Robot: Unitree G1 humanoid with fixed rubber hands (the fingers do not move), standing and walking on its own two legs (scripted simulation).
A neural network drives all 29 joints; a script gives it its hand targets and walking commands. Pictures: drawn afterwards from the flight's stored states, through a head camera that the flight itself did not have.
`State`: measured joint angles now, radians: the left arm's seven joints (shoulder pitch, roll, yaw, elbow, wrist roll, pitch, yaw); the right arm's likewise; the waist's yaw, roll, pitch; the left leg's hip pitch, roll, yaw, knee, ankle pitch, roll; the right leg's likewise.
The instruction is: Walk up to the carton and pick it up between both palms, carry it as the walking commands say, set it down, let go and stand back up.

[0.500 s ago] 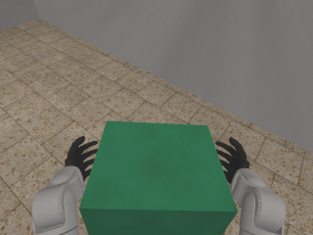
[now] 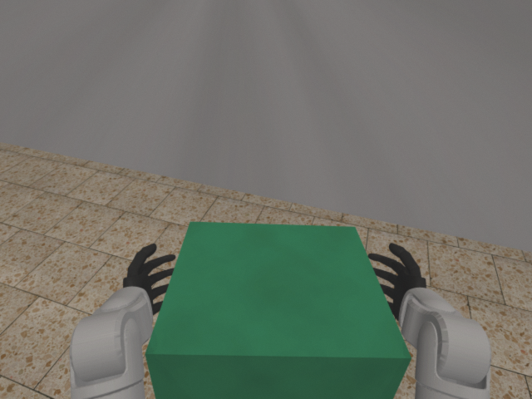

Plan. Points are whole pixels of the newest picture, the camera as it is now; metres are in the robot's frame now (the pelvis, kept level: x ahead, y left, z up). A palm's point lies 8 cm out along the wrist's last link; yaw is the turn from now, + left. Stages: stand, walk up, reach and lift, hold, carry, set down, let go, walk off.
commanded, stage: carry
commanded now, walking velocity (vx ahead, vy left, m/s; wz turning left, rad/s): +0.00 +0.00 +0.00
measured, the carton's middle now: (271, 335) +0.23 -0.01 +0.01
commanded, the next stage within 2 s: none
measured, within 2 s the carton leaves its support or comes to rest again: neither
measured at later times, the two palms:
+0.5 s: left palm (124, 305) +0.22 +0.18 +0.12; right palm (409, 301) +0.20 -0.18 +0.12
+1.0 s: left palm (91, 319) +0.22 +0.23 +0.08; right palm (359, 306) +0.22 -0.13 +0.09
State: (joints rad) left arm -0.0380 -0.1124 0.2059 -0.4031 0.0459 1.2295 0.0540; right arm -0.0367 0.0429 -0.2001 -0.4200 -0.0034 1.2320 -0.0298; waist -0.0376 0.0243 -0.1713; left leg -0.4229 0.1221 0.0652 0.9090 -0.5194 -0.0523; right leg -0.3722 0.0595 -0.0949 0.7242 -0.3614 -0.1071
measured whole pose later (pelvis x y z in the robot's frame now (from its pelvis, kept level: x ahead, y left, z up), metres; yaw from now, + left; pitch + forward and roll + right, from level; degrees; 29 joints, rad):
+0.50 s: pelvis -0.01 +0.00 +0.01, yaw +0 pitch +0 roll -1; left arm -0.04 -0.06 0.17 -0.44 0.01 1.27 0.06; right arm 0.02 0.11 -0.23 -0.48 -0.02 1.22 -0.02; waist -0.01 -0.01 -0.17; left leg -0.33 0.08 0.06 0.63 -0.31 -0.03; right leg -0.32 0.08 -0.11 0.56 -0.26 -0.11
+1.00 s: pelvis -0.03 +0.04 +0.02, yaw +0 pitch +2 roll -1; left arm -0.08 -0.05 0.19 -0.26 0.04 1.08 0.04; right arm -0.05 0.11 -0.24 -0.28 -0.05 1.04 -0.01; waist 0.02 -0.01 -0.09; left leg -0.36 0.02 0.10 0.58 -0.26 0.05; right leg -0.36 0.03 -0.08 0.52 -0.20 -0.04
